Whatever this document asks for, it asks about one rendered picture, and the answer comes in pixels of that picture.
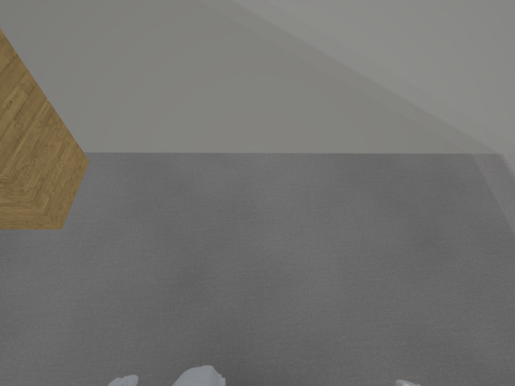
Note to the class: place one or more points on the cupboard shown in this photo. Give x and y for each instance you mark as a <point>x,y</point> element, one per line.
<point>41,164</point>

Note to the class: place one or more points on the left robot thigh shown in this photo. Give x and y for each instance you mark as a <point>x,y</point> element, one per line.
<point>200,376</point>

